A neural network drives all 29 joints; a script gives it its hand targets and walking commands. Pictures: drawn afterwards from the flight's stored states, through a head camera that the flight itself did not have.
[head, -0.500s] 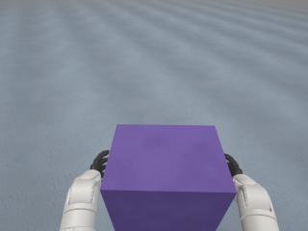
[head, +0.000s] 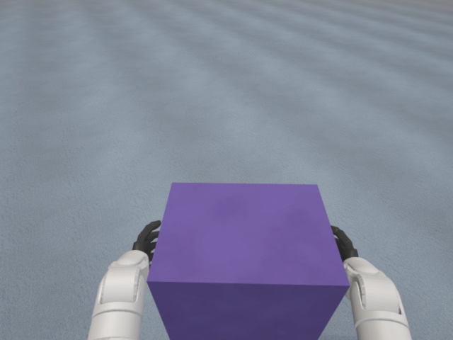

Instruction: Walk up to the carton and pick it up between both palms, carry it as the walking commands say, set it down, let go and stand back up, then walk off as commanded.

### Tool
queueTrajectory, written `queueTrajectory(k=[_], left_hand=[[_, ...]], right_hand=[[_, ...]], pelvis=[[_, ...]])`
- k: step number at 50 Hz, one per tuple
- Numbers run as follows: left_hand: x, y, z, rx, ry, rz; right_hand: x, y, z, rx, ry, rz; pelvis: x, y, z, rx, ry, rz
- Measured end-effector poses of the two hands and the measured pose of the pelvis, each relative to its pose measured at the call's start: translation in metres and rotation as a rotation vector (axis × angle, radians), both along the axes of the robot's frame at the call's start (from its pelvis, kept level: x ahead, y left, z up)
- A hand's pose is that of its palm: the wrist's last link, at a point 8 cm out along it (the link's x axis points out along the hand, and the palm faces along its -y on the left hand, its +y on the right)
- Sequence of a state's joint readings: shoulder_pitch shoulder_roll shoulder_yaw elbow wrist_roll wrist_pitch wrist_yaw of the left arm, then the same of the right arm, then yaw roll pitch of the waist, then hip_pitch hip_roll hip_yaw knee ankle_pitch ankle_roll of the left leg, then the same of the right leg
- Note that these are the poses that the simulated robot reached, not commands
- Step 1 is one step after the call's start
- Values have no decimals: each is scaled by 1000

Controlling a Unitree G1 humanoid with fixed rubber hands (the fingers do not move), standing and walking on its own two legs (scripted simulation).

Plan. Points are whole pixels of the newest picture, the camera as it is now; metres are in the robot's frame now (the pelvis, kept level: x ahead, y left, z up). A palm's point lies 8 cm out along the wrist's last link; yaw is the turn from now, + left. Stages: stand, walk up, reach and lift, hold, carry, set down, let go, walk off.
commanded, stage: hold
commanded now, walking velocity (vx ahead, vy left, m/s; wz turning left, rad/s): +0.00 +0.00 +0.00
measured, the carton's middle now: (242, 269) +0.29 -0.02 -0.02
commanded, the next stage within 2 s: carry in 0.08 s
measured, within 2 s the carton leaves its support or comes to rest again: neither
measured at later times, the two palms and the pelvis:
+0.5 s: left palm (157, 272) +0.24 +0.13 +0.06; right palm (387, 295) +0.20 -0.24 +0.05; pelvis -0.04 -0.03 -0.01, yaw -3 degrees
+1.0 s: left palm (201, 321) +0.17 +0.06 +0.04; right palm out of the picture +0.06 -0.29 +0.02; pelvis -0.14 -0.04 -0.03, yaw -16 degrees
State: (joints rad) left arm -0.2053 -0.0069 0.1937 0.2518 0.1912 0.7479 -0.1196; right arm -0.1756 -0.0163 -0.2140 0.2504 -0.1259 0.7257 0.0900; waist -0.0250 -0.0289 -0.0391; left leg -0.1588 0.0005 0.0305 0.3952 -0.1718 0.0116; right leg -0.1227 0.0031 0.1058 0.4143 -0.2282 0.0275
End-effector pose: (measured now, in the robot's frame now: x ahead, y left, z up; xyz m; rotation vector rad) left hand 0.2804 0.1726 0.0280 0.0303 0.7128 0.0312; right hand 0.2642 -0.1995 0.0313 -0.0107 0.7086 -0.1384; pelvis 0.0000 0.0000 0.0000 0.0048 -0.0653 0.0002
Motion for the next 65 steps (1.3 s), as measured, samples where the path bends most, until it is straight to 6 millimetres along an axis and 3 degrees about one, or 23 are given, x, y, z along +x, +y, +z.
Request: queueTrajectory(k=[6,11,16,20,28,32,36,40,48,53,58,65], left_hand=[[0,0,1,5,-4,-1],[-4,-1,21,9,-63,11],[-18,-18,33,4,-51,33],[-32,-36,30,6,17,37],[-50,-39,45,-4,51,24],[-59,-30,40,-40,13,22],[-80,-26,31,-84,53,32],[-87,-38,32,-91,57,3],[-101,-102,21,-37,67,-127],[-132,-129,10,-14,94,-165],[-155,-133,15,-17,91,-205],[-189,-114,15,-82,52,-234]], right_hand=[[-1,0,-1,6,-3,-2],[-5,0,13,17,-64,-7],[-21,-16,17,43,-51,-28],[-40,-33,10,72,18,-61],[-69,-34,28,85,51,-117],[-83,-24,32,75,9,-145],[-108,-20,32,70,43,-179],[-129,-29,34,70,43,-217],[-191,-82,4,125,51,-351],[-238,-103,-15,166,73,-411],[-275,-103,-7,162,65,-453],[-315,-81,15,101,15,-479]], pelvis=[[-1,0,-1,1,-4,0],[-10,-6,-9,12,-5,-6],[-20,-22,-18,36,-2,-20],[-31,-30,-20,38,6,-31],[-54,-20,-4,35,74,-66],[-67,-9,-14,8,92,-80],[-79,-9,-11,3,68,-99],[-92,-12,-11,1,66,-140],[-126,-33,-26,61,95,-270],[-158,-36,-26,60,58,-318],[-186,-27,-16,59,76,-356],[-221,-5,-17,12,79,-381]])
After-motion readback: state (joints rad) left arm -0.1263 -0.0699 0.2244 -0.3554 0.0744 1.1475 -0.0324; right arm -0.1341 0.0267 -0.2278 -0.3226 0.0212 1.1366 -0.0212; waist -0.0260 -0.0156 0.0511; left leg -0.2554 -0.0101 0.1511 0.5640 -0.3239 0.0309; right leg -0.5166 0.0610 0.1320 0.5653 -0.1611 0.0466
